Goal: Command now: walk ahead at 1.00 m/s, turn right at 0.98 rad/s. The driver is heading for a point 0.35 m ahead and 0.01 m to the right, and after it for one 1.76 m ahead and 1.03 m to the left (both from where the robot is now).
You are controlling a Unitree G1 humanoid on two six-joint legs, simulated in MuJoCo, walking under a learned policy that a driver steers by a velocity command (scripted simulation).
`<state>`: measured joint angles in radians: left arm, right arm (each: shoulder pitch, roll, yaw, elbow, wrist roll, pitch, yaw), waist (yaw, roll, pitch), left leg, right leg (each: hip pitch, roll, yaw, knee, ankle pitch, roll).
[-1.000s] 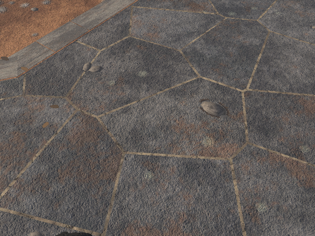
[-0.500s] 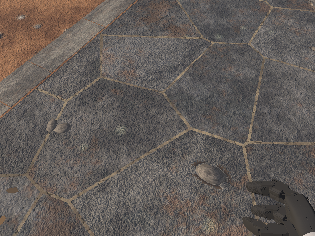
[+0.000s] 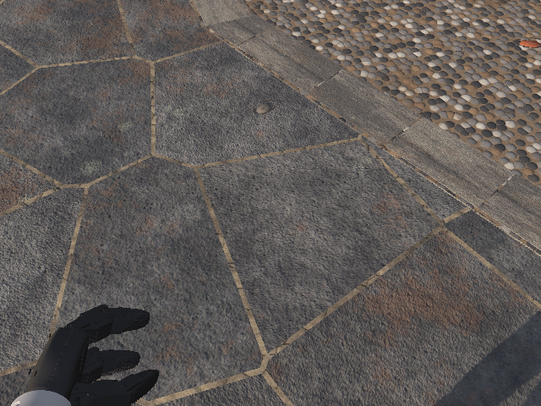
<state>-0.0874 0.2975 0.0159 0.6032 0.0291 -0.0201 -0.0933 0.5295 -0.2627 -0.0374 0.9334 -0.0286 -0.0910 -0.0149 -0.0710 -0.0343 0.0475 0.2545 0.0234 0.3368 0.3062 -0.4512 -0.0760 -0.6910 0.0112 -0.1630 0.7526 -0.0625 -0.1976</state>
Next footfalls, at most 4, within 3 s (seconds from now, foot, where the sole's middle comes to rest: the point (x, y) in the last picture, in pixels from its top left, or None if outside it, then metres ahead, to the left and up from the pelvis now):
0.04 right None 0.21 -0.02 -0.74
0.44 left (259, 336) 0.62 0.02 -0.75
0.94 right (319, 307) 0.69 -0.14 -0.75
1.44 left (239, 377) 0.52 0.07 -0.75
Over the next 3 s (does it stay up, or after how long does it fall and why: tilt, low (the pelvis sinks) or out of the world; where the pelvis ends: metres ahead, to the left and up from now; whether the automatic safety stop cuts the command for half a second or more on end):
stays up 1.19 0.46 0.02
